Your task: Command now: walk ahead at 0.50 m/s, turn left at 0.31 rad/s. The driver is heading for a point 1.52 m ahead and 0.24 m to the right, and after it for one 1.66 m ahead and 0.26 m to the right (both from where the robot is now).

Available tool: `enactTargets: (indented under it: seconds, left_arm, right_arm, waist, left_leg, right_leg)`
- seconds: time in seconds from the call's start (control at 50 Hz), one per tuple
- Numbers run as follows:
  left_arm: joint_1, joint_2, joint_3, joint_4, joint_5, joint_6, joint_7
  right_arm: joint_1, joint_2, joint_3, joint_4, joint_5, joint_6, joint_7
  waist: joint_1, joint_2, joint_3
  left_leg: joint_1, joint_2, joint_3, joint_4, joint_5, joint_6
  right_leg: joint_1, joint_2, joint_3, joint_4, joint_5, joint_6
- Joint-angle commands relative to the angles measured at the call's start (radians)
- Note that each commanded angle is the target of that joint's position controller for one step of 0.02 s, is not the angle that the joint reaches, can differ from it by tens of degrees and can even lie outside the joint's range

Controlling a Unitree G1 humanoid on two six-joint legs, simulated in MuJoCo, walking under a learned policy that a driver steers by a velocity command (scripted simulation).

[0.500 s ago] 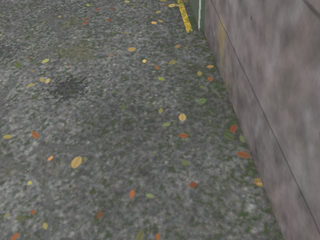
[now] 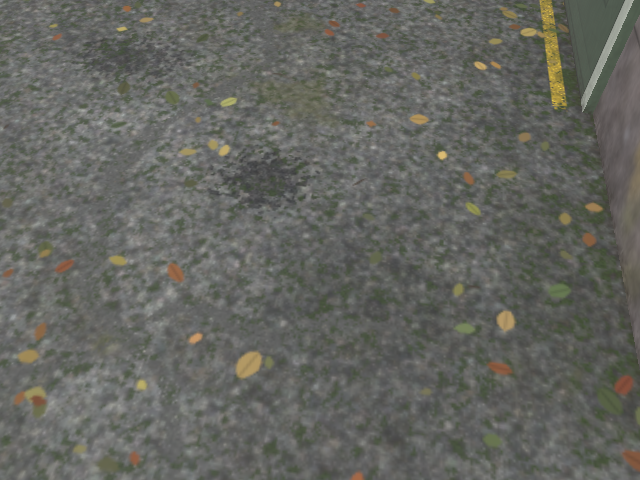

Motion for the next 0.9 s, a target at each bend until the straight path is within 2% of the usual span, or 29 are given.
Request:
enactTargets:
  seconds: [0.02, 0.04, 0.06, 0.1, 0.14, 0.18, 0.2, 0.24, 0.32, 0.36, 0.4, 0.42, 0.44, 0.46, 0.48, 0.5, 0.52, 0.54, 0.56, 0.58, 0.6, 0.64, 0.7, 0.72, 0.8, 0.82, 0.84, 0.88, 0.9]
  left_arm:
    - [-0.038, 0.089, 0.023, -0.085, 0.005, -0.015, 0.005]
    - [-0.022, 0.080, 0.026, -0.084, 0.005, -0.004, 0.000]
    - [-0.021, 0.071, 0.027, -0.082, 0.010, 0.007, -0.002]
    - [-0.081, 0.055, 0.024, -0.099, 0.025, 0.024, -0.002]
    - [-0.169, 0.049, 0.023, -0.127, 0.033, 0.026, -0.003]
    - [-0.234, 0.039, 0.019, -0.145, 0.029, 0.020, -0.011]
    - [-0.265, 0.039, 0.017, -0.150, 0.022, 0.015, -0.018]
    - [-0.334, 0.030, 0.009, -0.164, 0.016, 0.009, -0.030]
    - [-0.415, 0.037, -0.002, -0.198, 0.006, 0.007, -0.047]
    - [-0.419, 0.058, -0.001, -0.207, 0.010, -0.001, -0.055]
    - [-0.330, 0.100, 0.012, -0.184, 0.012, -0.004, -0.056]
    - [-0.241, 0.132, 0.025, -0.160, 0.011, -0.003, -0.052]
    - [-0.082, 0.166, 0.040, -0.117, 0.016, -0.001, -0.048]
    - [0.106, 0.216, 0.047, -0.077, 0.043, -0.001, -0.046]
    - [0.179, 0.244, 0.055, -0.048, 0.038, 0.000, -0.057]
    - [0.165, 0.142, 0.027, -0.048, 0.031, 0.000, -0.056]
    - [0.059, 0.114, 0.017, -0.061, 0.025, -0.003, -0.049]
    - [-0.024, 0.107, 0.010, -0.076, 0.030, -0.004, -0.045]
    - [-0.059, 0.090, 0.003, -0.073, 0.038, -0.008, -0.045]
    - [-0.063, 0.078, -0.006, -0.064, 0.051, -0.013, -0.045]
    - [-0.057, 0.069, -0.010, -0.054, 0.049, -0.013, -0.048]
    - [-0.034, 0.082, -0.011, -0.036, 0.037, -0.012, -0.043]
    - [-0.001, 0.140, 0.000, -0.019, 0.026, -0.003, -0.022]
    - [0.010, 0.147, 0.002, -0.014, 0.024, 0.001, -0.018]
    - [0.069, 0.152, 0.003, 0.015, 0.015, 0.009, -0.012]
    - [0.077, 0.162, 0.007, 0.022, 0.008, 0.017, -0.013]
    - [0.100, 0.155, 0.006, 0.034, 0.008, 0.025, -0.013]
    - [0.127, 0.150, 0.006, 0.051, 0.007, 0.040, -0.010]
    - [0.127, 0.164, 0.012, 0.054, 0.013, 0.052, -0.009]
  right_arm:
    - [0.072, -0.060, -0.007, -0.027, -0.023, -0.038, -0.008]
    - [0.075, -0.056, -0.004, -0.021, -0.020, -0.039, -0.012]
    - [0.084, -0.067, -0.004, -0.016, -0.015, -0.040, -0.019]
    - [0.129, -0.091, -0.007, 0.003, -0.008, -0.043, -0.032]
    - [0.177, -0.096, -0.005, 0.026, -0.009, -0.040, -0.044]
    - [0.198, -0.092, 0.000, 0.041, -0.012, -0.037, -0.052]
    - [0.201, -0.096, -0.002, 0.047, -0.014, -0.034, -0.055]
    - [0.223, -0.102, -0.003, 0.065, -0.014, -0.034, -0.058]
    - [0.271, -0.097, -0.007, 0.114, -0.010, -0.027, -0.058]
    - [0.267, -0.109, -0.014, 0.122, -0.010, -0.023, -0.065]
    - [0.239, -0.139, -0.024, 0.117, -0.018, -0.015, -0.066]
    - [0.226, -0.152, -0.028, 0.114, -0.024, -0.009, -0.064]
    - [0.194, -0.151, -0.023, 0.103, -0.027, -0.002, -0.060]
    - [0.194, -0.125, -0.011, 0.082, -0.049, 0.001, -0.056]
    - [0.372, 0.023, 0.028, 0.101, -0.027, -0.016, -0.039]
    - [0.299, -0.087, 0.009, 0.117, -0.012, -0.036, -0.038]
    - [0.178, -0.138, -0.005, 0.080, 0.011, -0.047, -0.041]
    - [0.115, -0.143, -0.004, 0.070, 0.013, -0.052, -0.049]
    - [0.078, -0.138, -0.012, 0.068, 0.000, -0.050, -0.056]
    - [0.094, -0.124, -0.016, 0.066, -0.004, -0.042, -0.058]
    - [0.107, -0.101, -0.015, 0.069, -0.005, -0.033, -0.058]
    - [0.098, -0.076, -0.014, 0.063, -0.005, -0.018, -0.061]
    - [-0.023, -0.066, -0.008, 0.017, -0.015, -0.013, -0.064]
    - [-0.057, -0.061, -0.005, 0.009, -0.017, -0.015, -0.061]
    - [-0.178, -0.055, 0.006, -0.017, -0.011, -0.022, -0.045]
    - [-0.197, -0.058, 0.008, -0.026, -0.013, -0.026, -0.044]
    - [-0.233, -0.062, 0.009, -0.039, -0.015, -0.030, -0.042]
    - [-0.263, -0.073, 0.008, -0.059, -0.017, -0.039, -0.034]
    - [-0.255, -0.080, 0.007, -0.059, -0.023, -0.044, -0.026]
  waist:
    - [-0.004, 0.076, -0.161]
    - [0.010, 0.083, -0.156]
    - [0.016, 0.072, -0.140]
    - [0.009, 0.046, -0.091]
    - [-0.012, 0.048, -0.049]
    - [-0.026, 0.068, -0.027]
    - [-0.033, 0.075, -0.013]
    - [-0.057, 0.092, 0.023]
    - [-0.077, 0.086, 0.078]
    - [-0.069, 0.079, 0.069]
    - [-0.021, 0.113, -0.003]
    - [0.025, 0.131, -0.066]
    - [0.108, 0.118, -0.164]
    - [0.157, 0.017, -0.325]
    - [0.074, -0.320, -0.491]
    - [0.116, -0.210, -0.467]
    - [0.106, -0.146, -0.288]
    - [0.074, -0.027, -0.191]
    - [0.051, 0.009, -0.116]
    - [0.019, -0.019, -0.107]
    - [0.007, -0.039, -0.099]
    - [-0.004, -0.048, -0.068]
    - [0.011, -0.014, -0.020]
    - [0.020, -0.013, -0.017]
    - [0.059, -0.029, -0.005]
    - [0.065, -0.036, 0.014]
    - [0.076, -0.033, 0.021]
    - [0.076, -0.046, 0.007]
    - [0.062, -0.076, -0.014]
  left_leg:
    - [0.344, 0.275, -0.390, -0.360, 0.230, 0.171]
    - [0.339, 0.265, -0.359, -0.383, 0.254, 0.170]
    - [0.329, 0.262, -0.326, -0.403, 0.290, 0.169]
    - [0.318, 0.258, -0.272, -0.432, 0.371, 0.164]
    - [0.319, 0.240, -0.231, -0.455, 0.385, 0.147]
    - [0.314, 0.212, -0.186, -0.466, 0.348, 0.119]
    - [0.310, 0.202, -0.170, -0.471, 0.297, 0.105]
    - [0.300, 0.203, -0.162, -0.495, 0.222, 0.093]
    - [0.446, 0.262, -0.179, -0.476, 0.246, 0.106]
    - [0.529, 0.284, -0.181, -0.433, 0.338, 0.095]
    - [0.593, 0.290, -0.175, -0.319, 0.654, 0.078]
    - [0.607, 0.277, -0.167, -0.205, 0.843, 0.067]
    - [0.548, 0.235, -0.136, -0.008, 0.907, 0.044]
    - [0.305, 0.164, -0.118, 0.312, 0.582, 0.023]
    - [-0.090, -0.028, -0.129, 0.659, -0.282, -0.050]
    - [-0.193, 0.007, -0.240, 0.766, -0.354, -0.025]
    - [-0.262, 0.059, -0.203, 0.770, -0.270, -0.017]
    - [-0.224, 0.113, -0.167, 0.720, -0.168, -0.018]
    - [-0.193, 0.144, -0.146, 0.663, -0.112, -0.024]
    - [-0.135, 0.172, -0.146, 0.623, -0.076, -0.024]
    - [-0.112, 0.180, -0.137, 0.588, -0.064, -0.028]
    - [-0.125, 0.200, -0.116, 0.498, -0.051, -0.047]
    - [-0.200, 0.212, -0.095, 0.301, 0.065, -0.085]
    - [-0.199, 0.209, -0.090, 0.230, 0.126, -0.089]
    - [-0.146, 0.170, -0.052, 0.023, 0.291, -0.086]
    - [-0.139, 0.164, -0.053, -0.019, 0.301, -0.085]
    - [-0.129, 0.149, -0.048, -0.049, 0.303, -0.084]
    - [-0.112, 0.122, -0.054, -0.102, 0.287, -0.072]
    - [-0.087, 0.113, -0.060, -0.119, 0.247, -0.060]
  right_leg:
    - [-0.288, -0.060, 0.057, -0.008, 0.148, -0.047]
    - [-0.285, -0.062, 0.053, -0.047, 0.165, -0.046]
    - [-0.297, -0.062, 0.044, -0.081, 0.179, -0.040]
    - [-0.359, -0.053, 0.024, -0.173, 0.246, -0.018]
    - [-0.403, -0.029, 0.005, -0.311, 0.355, -0.001]
    - [-0.378, 0.000, -0.008, -0.467, 0.487, 0.000]
    - [-0.352, 0.013, -0.015, -0.544, 0.551, -0.004]
    - [-0.305, 0.038, -0.035, -0.648, 0.635, -0.008]
    - [-0.348, 0.050, -0.026, -0.750, 0.587, -0.027]
    - [-0.340, 0.060, -0.028, -0.810, 0.523, -0.053]
    - [-0.225, 0.101, -0.053, -0.801, 0.413, -0.083]
    - [-0.114, 0.134, -0.073, -0.794, 0.368, -0.106]
    - [0.099, 0.130, -0.068, -0.802, 0.411, -0.142]
    - [0.442, -0.052, 0.133, -0.734, 0.468, -0.205]
    - [0.805, -0.284, 0.623, -0.841, 0.280, -0.382]
    - [0.791, -0.248, 0.690, -0.931, 0.151, -0.331]
    - [0.641, -0.218, 0.527, -0.958, 0.187, -0.280]
    - [0.466, -0.184, 0.410, -0.991, 0.282, -0.255]
    - [0.332, -0.154, 0.325, -1.022, 0.372, -0.248]
    - [0.260, -0.126, 0.271, -1.048, 0.413, -0.239]
    - [0.226, -0.109, 0.241, -1.073, 0.427, -0.242]
    - [0.182, -0.101, 0.193, -1.115, 0.439, -0.253]
    - [0.173, -0.098, 0.152, -1.158, 0.449, -0.248]
    - [0.179, -0.087, 0.128, -1.161, 0.455, -0.235]
    - [0.203, -0.059, 0.055, -1.158, 0.449, -0.200]
    - [0.215, -0.060, 0.048, -1.147, 0.499, -0.199]
    - [0.234, -0.064, 0.050, -1.117, 0.564, -0.196]
    - [0.300, -0.076, 0.064, -1.035, 0.684, -0.181]
    - [0.325, -0.080, 0.070, -0.979, 0.707, -0.172]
